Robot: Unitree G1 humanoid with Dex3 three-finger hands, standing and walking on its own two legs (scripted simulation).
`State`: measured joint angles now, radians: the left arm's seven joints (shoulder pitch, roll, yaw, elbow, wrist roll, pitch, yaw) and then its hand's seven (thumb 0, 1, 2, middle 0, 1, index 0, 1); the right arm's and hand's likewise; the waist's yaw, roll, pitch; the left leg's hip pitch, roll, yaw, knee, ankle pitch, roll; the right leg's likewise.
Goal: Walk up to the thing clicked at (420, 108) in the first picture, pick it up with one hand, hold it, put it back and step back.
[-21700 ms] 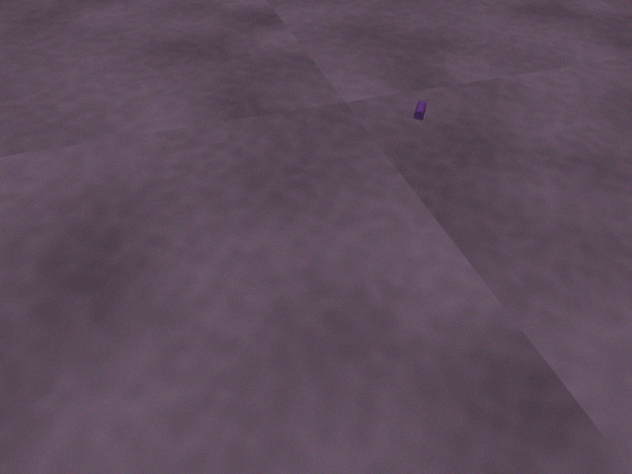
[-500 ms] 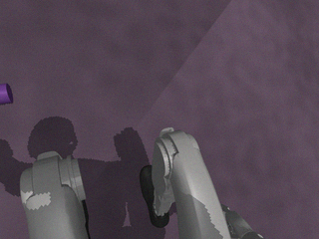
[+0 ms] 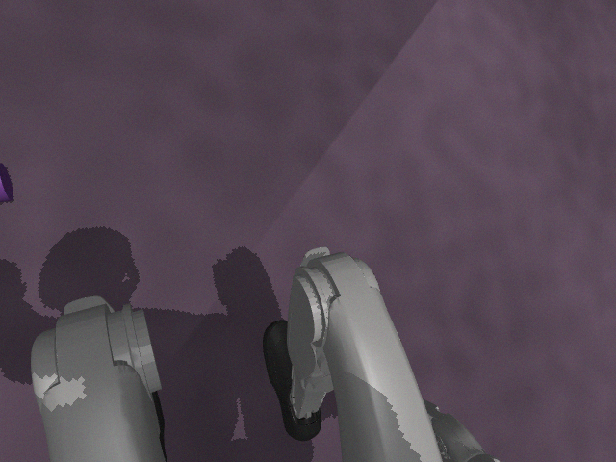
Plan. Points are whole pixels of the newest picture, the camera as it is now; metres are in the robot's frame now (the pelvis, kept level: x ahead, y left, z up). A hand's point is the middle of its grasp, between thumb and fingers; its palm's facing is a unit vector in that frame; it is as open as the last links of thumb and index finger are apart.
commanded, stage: approach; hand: left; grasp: from above
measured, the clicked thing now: out of the picture +0.48 +0.35 -0.29
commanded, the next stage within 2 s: rest palm in 0.36 s
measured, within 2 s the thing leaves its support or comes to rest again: neither
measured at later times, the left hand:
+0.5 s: hand out of the picture +0.44 +0.36 -0.18, palm faces -0.56 -0.14 -0.82, open 13.8 cm
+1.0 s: hand out of the picture +0.48 +0.34 -0.23, palm faces -0.41 -0.08 -0.91, open 14.1 cm
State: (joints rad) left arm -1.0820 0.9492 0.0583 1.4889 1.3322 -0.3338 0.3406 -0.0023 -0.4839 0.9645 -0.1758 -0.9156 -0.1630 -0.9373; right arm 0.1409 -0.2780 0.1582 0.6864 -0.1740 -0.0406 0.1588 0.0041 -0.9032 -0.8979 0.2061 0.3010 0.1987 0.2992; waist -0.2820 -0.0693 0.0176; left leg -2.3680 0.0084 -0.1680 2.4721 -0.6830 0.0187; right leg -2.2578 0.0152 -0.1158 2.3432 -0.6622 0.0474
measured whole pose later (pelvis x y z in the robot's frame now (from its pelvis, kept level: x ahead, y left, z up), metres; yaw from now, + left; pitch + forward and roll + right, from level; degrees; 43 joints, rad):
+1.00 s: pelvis +0.00 +0.00 -0.02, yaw -2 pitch +30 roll -13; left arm -1.13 1.05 0.13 1.72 1.40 -0.25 0.57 0.00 -0.51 0.99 -0.12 -0.92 -0.11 -0.94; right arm 0.12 -0.31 0.26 0.64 -0.23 -0.13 0.19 0.00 -0.89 -0.90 0.21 0.30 0.20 0.30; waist -0.38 -0.12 0.10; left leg -2.40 0.02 -0.20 2.54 -0.69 0.03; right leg -2.28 0.04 -0.14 2.38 -0.65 0.06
